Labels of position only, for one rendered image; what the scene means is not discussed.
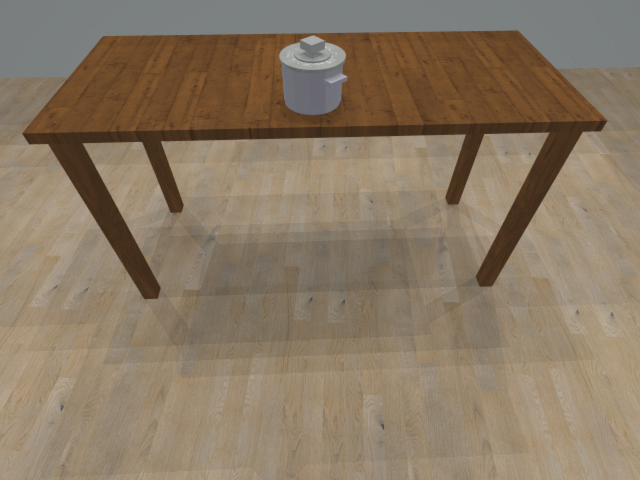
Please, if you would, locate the table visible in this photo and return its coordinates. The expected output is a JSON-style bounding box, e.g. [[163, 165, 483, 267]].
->
[[22, 31, 608, 299]]

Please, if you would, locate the knob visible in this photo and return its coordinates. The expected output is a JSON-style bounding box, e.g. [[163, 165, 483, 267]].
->
[[300, 35, 325, 54]]

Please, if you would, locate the pot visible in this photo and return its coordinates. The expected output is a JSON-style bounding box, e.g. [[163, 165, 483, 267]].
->
[[282, 65, 348, 115]]

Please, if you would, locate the lid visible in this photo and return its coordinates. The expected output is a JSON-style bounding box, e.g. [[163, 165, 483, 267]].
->
[[279, 42, 346, 74]]

